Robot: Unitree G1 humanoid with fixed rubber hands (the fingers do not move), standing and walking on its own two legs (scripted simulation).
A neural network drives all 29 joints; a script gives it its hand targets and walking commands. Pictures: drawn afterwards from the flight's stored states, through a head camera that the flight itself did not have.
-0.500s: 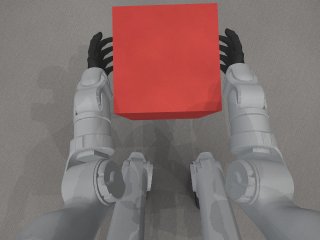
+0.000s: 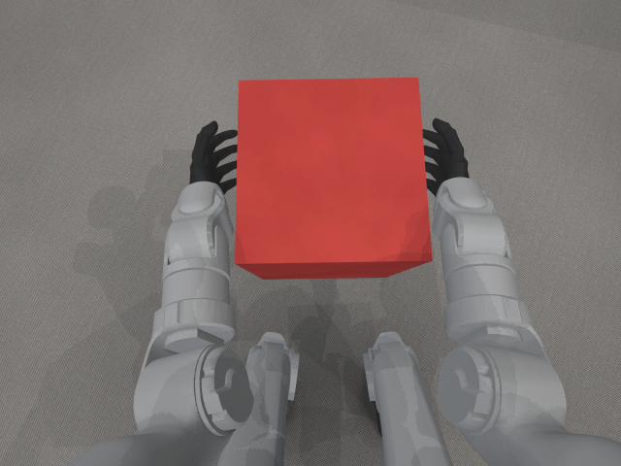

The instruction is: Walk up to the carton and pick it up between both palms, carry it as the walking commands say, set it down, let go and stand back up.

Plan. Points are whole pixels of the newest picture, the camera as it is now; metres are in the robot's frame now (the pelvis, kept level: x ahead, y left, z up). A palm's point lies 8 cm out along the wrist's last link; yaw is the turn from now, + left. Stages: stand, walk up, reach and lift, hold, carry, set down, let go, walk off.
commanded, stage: reach and lift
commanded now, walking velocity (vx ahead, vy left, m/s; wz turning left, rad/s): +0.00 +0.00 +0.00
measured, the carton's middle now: (326, 197) +0.46 +0.01 -0.13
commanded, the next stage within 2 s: none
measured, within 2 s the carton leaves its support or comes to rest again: neither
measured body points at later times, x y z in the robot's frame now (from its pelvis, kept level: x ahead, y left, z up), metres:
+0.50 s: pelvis +0.02 +0.00 +0.07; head +0.21 +0.00 +0.47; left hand +0.44 +0.17 +0.01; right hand +0.45 -0.14 +0.00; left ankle +0.08 +0.15 -0.55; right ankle +0.09 -0.14 -0.55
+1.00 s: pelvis +0.04 +0.00 +0.13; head +0.19 -0.01 +0.55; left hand +0.42 +0.16 +0.08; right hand +0.43 -0.14 +0.08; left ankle +0.08 +0.15 -0.55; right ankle +0.09 -0.14 -0.55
